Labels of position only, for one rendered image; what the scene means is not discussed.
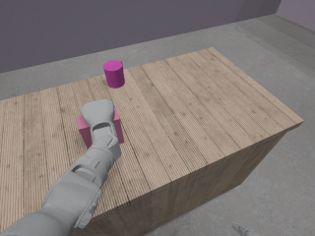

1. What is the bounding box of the sponge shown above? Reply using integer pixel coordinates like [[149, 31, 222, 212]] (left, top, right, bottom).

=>
[[77, 107, 125, 149]]

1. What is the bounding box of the left robot forearm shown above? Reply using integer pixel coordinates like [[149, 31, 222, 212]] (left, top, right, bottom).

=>
[[42, 120, 122, 207]]

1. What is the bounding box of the left robot upper arm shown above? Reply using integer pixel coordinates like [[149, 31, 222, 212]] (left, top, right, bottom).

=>
[[0, 171, 102, 236]]

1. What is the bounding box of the table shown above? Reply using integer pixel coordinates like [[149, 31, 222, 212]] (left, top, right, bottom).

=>
[[0, 47, 304, 236]]

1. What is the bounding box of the robot right hand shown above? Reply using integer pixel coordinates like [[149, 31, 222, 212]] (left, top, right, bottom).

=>
[[231, 222, 260, 236]]

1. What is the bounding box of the robot left hand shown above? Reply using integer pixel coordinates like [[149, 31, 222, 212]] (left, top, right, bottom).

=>
[[81, 98, 115, 127]]

